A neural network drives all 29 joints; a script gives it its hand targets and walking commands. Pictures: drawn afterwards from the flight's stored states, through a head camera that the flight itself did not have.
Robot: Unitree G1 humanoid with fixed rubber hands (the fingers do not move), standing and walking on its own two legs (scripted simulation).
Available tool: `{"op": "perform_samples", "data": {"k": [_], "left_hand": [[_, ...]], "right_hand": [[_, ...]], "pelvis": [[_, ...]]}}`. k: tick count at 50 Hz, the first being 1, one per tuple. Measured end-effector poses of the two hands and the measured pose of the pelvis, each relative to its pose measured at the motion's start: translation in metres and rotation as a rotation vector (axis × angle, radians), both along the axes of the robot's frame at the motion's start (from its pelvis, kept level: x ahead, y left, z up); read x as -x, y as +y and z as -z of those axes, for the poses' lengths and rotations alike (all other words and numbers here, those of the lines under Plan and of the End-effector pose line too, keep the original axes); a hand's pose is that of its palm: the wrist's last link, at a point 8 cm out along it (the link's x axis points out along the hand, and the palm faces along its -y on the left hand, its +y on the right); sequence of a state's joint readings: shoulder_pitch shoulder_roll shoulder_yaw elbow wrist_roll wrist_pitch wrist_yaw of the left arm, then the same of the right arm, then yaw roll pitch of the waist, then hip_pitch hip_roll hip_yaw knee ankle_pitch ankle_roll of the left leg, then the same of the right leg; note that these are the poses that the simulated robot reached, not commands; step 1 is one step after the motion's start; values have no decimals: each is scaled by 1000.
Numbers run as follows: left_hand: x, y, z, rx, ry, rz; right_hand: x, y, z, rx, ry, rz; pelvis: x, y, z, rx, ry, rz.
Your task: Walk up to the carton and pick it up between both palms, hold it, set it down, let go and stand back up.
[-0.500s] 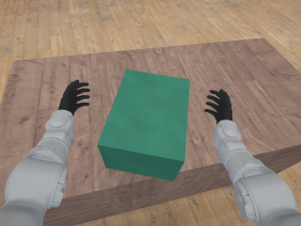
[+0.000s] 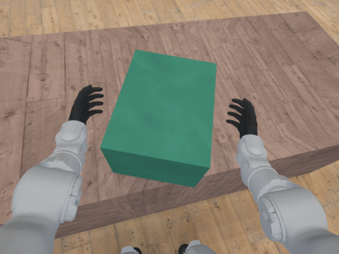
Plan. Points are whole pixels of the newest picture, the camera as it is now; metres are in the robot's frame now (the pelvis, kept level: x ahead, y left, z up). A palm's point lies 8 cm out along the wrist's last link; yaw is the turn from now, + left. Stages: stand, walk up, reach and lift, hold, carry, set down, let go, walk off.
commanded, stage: reach and lift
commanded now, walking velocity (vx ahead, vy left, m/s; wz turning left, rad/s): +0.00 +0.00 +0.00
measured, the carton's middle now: (164, 118) +0.48 -0.05 -0.06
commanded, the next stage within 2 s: none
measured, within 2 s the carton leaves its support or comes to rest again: neither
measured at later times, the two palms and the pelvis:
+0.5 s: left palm (93, 119) +0.48 +0.14 -0.02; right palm (234, 133) +0.39 -0.22 -0.02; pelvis -0.01 +0.01 -0.02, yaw -2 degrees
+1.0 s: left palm (100, 118) +0.48 +0.12 -0.01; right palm (228, 134) +0.39 -0.20 -0.01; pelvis -0.01 +0.01 -0.02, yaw -2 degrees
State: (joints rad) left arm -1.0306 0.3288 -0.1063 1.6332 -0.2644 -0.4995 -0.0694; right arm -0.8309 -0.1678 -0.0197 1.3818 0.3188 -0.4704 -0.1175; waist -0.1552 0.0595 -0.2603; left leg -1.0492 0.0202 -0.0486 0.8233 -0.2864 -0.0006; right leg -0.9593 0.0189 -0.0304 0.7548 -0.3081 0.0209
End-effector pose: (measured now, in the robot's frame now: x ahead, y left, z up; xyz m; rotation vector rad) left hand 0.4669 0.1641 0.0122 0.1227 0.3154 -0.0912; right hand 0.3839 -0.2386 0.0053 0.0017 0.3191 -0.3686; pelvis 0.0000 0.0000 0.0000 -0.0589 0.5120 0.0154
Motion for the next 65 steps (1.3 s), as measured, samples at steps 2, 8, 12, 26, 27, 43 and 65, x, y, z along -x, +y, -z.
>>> {"op": "perform_samples", "data": {"k": [2, 8, 12, 26, 27, 43, 65], "left_hand": [[-1, -2, 7, 5, -2, 1], [-6, -10, 21, 24, -19, 13], [-9, -15, 27, 34, -24, 28], [-12, -27, 28, 30, -38, 73], [-12, -29, 27, 31, -38, 78], [-10, -41, 23, 43, -32, 92], [-5, -43, 23, 38, -27, 95]], "right_hand": [[0, 1, 6, 2, 0, 0], [-3, 3, 15, 15, -15, 2], [-5, 5, 18, 22, -18, 8], [-9, 23, 23, -1, -46, 13], [-9, 25, 23, -3, -46, 12], [-7, 40, 20, -12, -42, 31], [1, 43, 23, 1, -89, 49]], "pelvis": [[2, 0, 4, 0, 15, 1], [6, 1, 14, 3, 57, 9], [7, 2, 18, 6, 68, 13], [7, 12, 23, 18, 71, 24], [7, 12, 23, 18, 69, 25], [7, 15, 18, 21, 43, 32], [5, 7, 2, 19, 1, 16]]}}
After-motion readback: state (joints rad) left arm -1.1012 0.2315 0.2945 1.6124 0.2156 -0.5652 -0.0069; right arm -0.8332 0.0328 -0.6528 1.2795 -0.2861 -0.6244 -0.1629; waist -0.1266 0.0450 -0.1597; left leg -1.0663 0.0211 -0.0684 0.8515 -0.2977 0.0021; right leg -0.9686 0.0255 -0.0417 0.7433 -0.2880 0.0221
